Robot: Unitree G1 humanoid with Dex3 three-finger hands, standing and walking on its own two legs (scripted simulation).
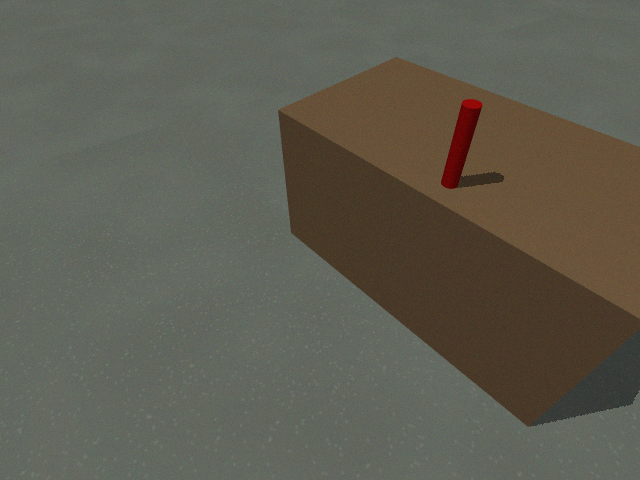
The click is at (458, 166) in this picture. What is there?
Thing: slim round
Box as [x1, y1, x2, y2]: [441, 99, 481, 188]
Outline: 477,100 466,99 462,102 441,180 442,185 445,187 453,188 457,185 481,107 481,103
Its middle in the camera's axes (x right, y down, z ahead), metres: +0.35 -0.23 +0.95
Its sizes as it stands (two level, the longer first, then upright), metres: 0.044 0.044 0.225
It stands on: a support 0.60 m high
